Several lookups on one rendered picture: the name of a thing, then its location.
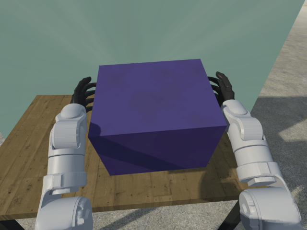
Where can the carton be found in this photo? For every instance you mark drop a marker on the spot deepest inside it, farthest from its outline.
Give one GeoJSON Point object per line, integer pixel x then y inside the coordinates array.
{"type": "Point", "coordinates": [155, 116]}

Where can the robot left forearm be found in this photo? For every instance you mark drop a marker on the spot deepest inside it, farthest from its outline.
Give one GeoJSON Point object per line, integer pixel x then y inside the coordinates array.
{"type": "Point", "coordinates": [65, 172]}

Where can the robot left upper arm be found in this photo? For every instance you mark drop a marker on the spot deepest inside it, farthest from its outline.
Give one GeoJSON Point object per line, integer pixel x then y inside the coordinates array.
{"type": "Point", "coordinates": [71, 213]}

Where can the robot right upper arm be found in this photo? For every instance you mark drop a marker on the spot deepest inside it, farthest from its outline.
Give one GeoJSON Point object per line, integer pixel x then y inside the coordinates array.
{"type": "Point", "coordinates": [270, 208]}

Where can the left robot hand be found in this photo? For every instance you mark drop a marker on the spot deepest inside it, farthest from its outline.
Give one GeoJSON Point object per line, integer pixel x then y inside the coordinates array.
{"type": "Point", "coordinates": [81, 93]}

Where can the right robot hand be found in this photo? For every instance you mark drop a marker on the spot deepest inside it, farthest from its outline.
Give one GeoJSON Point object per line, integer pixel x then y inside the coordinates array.
{"type": "Point", "coordinates": [224, 88]}

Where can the table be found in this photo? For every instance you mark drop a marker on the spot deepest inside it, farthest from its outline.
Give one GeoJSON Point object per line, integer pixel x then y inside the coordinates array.
{"type": "Point", "coordinates": [24, 163]}

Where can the robot right forearm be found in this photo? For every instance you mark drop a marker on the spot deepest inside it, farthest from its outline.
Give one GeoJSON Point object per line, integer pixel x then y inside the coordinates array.
{"type": "Point", "coordinates": [255, 165]}

